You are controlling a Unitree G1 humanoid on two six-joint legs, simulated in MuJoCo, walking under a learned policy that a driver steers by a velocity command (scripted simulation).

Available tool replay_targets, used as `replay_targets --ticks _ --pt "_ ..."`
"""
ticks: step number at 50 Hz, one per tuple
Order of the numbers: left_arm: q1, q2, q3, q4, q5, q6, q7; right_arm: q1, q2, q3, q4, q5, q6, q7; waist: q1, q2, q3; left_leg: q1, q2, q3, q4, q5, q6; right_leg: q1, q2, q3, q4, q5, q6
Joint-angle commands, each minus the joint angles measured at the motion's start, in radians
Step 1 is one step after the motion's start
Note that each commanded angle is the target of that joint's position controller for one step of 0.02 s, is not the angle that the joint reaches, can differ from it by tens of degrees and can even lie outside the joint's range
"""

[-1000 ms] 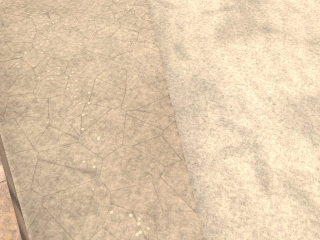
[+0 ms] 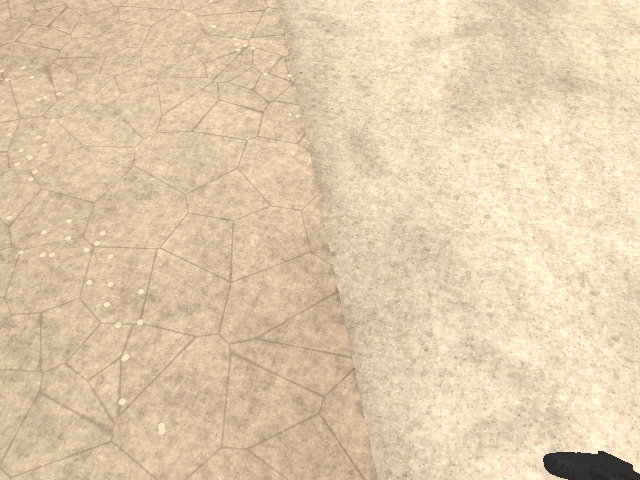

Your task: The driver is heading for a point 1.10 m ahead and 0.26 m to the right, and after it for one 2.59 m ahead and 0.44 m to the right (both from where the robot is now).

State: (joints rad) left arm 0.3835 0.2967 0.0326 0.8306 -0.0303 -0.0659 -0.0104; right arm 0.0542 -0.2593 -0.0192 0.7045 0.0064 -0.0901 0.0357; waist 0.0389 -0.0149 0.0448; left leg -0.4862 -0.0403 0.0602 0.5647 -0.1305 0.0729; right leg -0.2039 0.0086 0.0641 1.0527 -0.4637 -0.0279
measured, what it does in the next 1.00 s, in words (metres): walks ahead: right foot, then left foot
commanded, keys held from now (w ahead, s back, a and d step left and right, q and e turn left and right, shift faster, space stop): w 0.74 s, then w+e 0.26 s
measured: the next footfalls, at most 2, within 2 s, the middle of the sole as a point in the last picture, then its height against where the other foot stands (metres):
right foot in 0.32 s outside the picture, level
left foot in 0.86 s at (275, 392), level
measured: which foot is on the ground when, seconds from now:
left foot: down 0.00-0.44, up 0.46-0.84, down 0.86-1.00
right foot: up 0.00-0.30, down 0.32-0.88, up 0.90-1.00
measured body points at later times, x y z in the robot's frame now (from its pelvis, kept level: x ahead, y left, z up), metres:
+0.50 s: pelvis +0.25 -0.01 +0.01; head +0.28 -0.02 +0.46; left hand +0.45 +0.21 -0.07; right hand +0.28 -0.27 -0.13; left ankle +0.13 +0.10 -0.65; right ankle +0.29 -0.10 -0.72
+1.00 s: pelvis +0.50 +0.07 +0.01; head +0.52 +0.08 +0.45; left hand +0.59 +0.34 -0.12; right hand +0.63 -0.20 -0.09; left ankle +0.57 +0.15 -0.72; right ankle +0.41 -0.07 -0.67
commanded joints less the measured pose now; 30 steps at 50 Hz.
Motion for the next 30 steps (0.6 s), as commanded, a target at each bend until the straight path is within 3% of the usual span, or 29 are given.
replay_targets --ticks 1,2,3,4,6,7,9,12,15,16,17,19,20,21,22,23,24,25,26,27,29,30 --pt "-0.091 0.125 0.022 -0.133 -0.007 -0.046 -0.002 0.199 -0.121 -0.039 0.005 -0.002 0.011 -0.014 -0.097 0.062 -0.138 0.509 0.311 -0.434 -0.286 -0.009 0.208 -0.505 -0.090 0.011 0.183 0.070 -0.001" --pt "-0.088 0.120 0.031 -0.133 0.008 -0.033 0.004 0.174 -0.102 -0.035 0.003 -0.011 0.003 -0.013 -0.059 0.061 -0.110 0.393 0.279 -0.364 -0.321 0.062 0.194 -0.422 -0.119 0.009 0.124 0.099 0.005" --pt "-0.051 0.100 0.027 -0.116 0.013 -0.019 0.005 0.163 -0.105 -0.034 -0.001 -0.022 -0.006 -0.008 -0.036 0.064 -0.124 0.321 0.253 -0.318 -0.351 0.110 0.206 -0.337 -0.109 -0.010 0.119 0.132 0.016" --pt "-0.026 0.092 0.034 -0.104 0.012 -0.005 0.008 0.160 -0.116 -0.037 0.002 -0.020 -0.022 0.000 -0.014 0.064 -0.109 0.272 0.229 -0.265 -0.374 0.146 0.212 -0.308 -0.103 -0.020 0.090 0.174 0.021" --pt "-0.059 0.056 0.024 -0.125 0.026 0.013 0.017 0.174 -0.127 -0.045 0.028 -0.008 -0.029 -0.004 -0.008 0.072 -0.059 0.202 0.180 -0.169 -0.404 0.212 0.219 -0.305 -0.080 -0.054 -0.015 0.244 0.040" --pt "-0.106 0.037 0.016 -0.147 0.032 0.010 0.019 0.175 -0.125 -0.044 0.033 -0.004 -0.027 -0.009 -0.011 0.060 -0.045 0.169 0.152 -0.129 -0.405 0.222 0.212 -0.284 -0.072 -0.063 -0.105 0.312 0.045" --pt "-0.153 0.030 0.016 -0.158 0.041 -0.003 0.014 0.204 -0.134 -0.045 0.043 -0.009 -0.031 -0.023 -0.022 0.052 -0.067 0.192 0.157 -0.110 -0.364 0.272 0.188 -0.270 -0.068 -0.051 -0.202 0.516 0.037" --pt "-0.239 0.026 0.012 -0.186 0.030 -0.008 0.000 0.254 -0.148 -0.045 0.051 -0.003 -0.021 -0.032 -0.058 0.048 -0.069 0.243 0.185 -0.141 -0.309 0.191 0.182 -0.282 -0.051 -0.037 -0.332 0.602 0.031" --pt "-0.295 0.036 0.015 -0.214 0.022 -0.006 -0.032 0.311 -0.152 -0.044 0.056 0.002 -0.002 -0.038 -0.085 0.029 -0.051 0.313 0.241 -0.213 -0.201 0.076 0.189 -0.351 -0.052 -0.014 -0.396 0.555 0.006" --pt "-0.344 0.014 0.007 -0.233 0.014 -0.002 -0.038 0.329 -0.150 -0.043 0.055 0.010 0.014 -0.038 -0.107 0.017 -0.019 0.321 0.225 -0.229 -0.195 0.017 0.189 -0.364 -0.021 -0.060 -0.472 0.414 0.009" --pt "-0.384 0.024 0.011 -0.245 0.007 -0.006 -0.045 0.387 -0.149 -0.041 0.064 0.006 0.026 -0.036 -0.141 -0.007 -0.002 0.328 0.210 -0.250 -0.177 0.003 0.187 -0.344 0.005 -0.100 -0.495 0.361 0.008" --pt "-0.389 0.015 0.022 -0.242 -0.007 -0.025 -0.053 0.433 -0.142 -0.033 0.096 0.010 0.046 -0.039 -0.144 -0.008 0.000 0.372 0.160 -0.242 -0.071 0.090 0.160 -0.269 0.034 -0.136 -0.609 0.370 0.010" --pt "-0.348 0.027 0.036 -0.239 0.000 -0.044 -0.052 0.465 -0.112 -0.023 0.114 0.022 0.046 -0.038 -0.126 -0.005 -0.085 0.329 0.105 -0.190 0.019 0.258 0.113 -0.075 0.039 -0.130 -0.634 0.492 -0.018" --pt "-0.210 0.044 0.057 -0.211 -0.001 -0.061 -0.052 0.426 -0.107 -0.017 0.113 0.026 0.041 -0.037 -0.030 0.002 -0.201 0.154 0.066 -0.121 0.150 0.362 0.037 0.228 -0.002 -0.066 -0.599 0.617 -0.074" --pt "0.019 0.095 0.085 -0.136 0.010 -0.061 -0.053 0.342 -0.118 -0.016 0.089 0.013 0.028 -0.034 0.098 -0.031 -0.308 -0.065 0.033 -0.077 0.410 0.268 -0.035 0.521 -0.108 0.078 -0.588 0.646 -0.149" --pt "0.149 0.118 0.094 -0.096 0.006 -0.047 -0.048 0.327 -0.107 -0.008 0.057 0.005 0.019 -0.028 0.145 -0.185 -0.388 -0.241 0.011 -0.097 0.689 -0.283 -0.067 0.672 -0.309 0.326 -0.627 0.531 -0.250" --pt "0.125 0.084 0.077 -0.104 0.011 -0.033 -0.042 0.277 -0.123 -0.012 0.030 0.026 0.015 -0.030 0.134 -0.107 -0.339 -0.329 0.033 -0.159 0.774 -0.405 -0.043 0.620 -0.382 0.425 -0.666 0.374 -0.274" --pt "0.042 0.063 0.065 -0.123 0.019 -0.030 -0.038 0.170 -0.117 -0.011 -0.010 0.037 0.011 -0.029 0.114 -0.024 -0.198 -0.383 0.053 -0.155 0.766 -0.372 -0.027 0.486 -0.361 0.382 -0.698 0.367 -0.258" --pt "-0.016 0.054 0.059 -0.125 0.023 -0.034 -0.040 0.108 -0.095 -0.007 -0.037 0.027 0.010 -0.026 0.076 0.007 -0.103 -0.398 0.065 -0.131 0.727 -0.353 -0.015 0.369 -0.329 0.341 -0.735 0.389 -0.237" --pt "-0.061 0.040 0.054 -0.126 0.024 -0.039 -0.043 0.096 -0.079 -0.007 -0.042 0.015 0.014 -0.027 0.040 0.002 -0.059 -0.392 0.074 -0.117 0.699 -0.340 -0.010 0.288 -0.306 0.307 -0.765 0.398 -0.216" --pt "-0.115 0.027 0.049 -0.133 0.022 -0.040 -0.046 0.144 -0.049 -0.005 -0.035 0.016 0.026 -0.019 -0.022 -0.038 -0.020 -0.330 0.083 -0.094 0.628 -0.265 -0.010 0.152 -0.261 0.249 -0.837 0.365 -0.188" --pt "-0.122 0.038 0.052 -0.128 0.017 -0.038 -0.044 0.149 -0.043 -0.004 -0.034 0.012 0.030 -0.016 -0.036 -0.051 -0.011 -0.312 0.084 -0.075 0.588 -0.201 -0.014 0.114 -0.251 0.219 -0.871 0.372 -0.185"
Keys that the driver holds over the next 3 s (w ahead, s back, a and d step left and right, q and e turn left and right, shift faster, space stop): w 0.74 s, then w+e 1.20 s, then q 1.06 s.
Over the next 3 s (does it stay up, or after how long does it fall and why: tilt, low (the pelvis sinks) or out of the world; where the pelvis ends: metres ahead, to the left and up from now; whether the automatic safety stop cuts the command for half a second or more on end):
stays up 1.18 -0.10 -0.10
